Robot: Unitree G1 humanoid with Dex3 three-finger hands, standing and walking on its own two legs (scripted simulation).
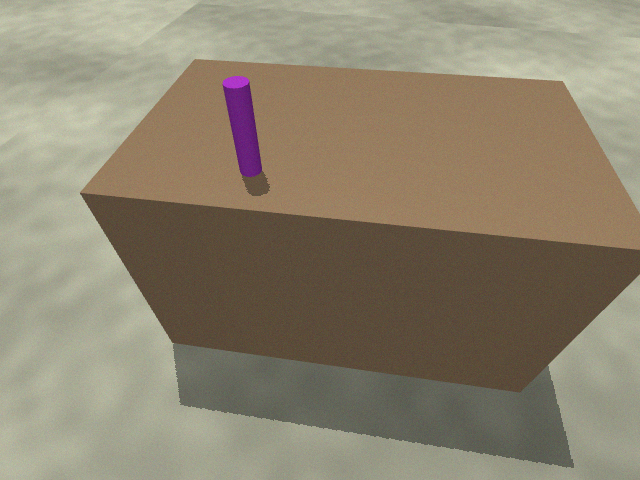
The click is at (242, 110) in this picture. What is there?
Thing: slim round
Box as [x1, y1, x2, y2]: [222, 76, 261, 176]
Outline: 233,76 226,78 222,83 240,172 246,176 253,176 261,171 261,165 248,79 245,77
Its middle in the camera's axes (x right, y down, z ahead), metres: -0.16 -0.23 +0.82
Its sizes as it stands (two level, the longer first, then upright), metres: 0.051 0.051 0.210
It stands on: a support 0.70 m high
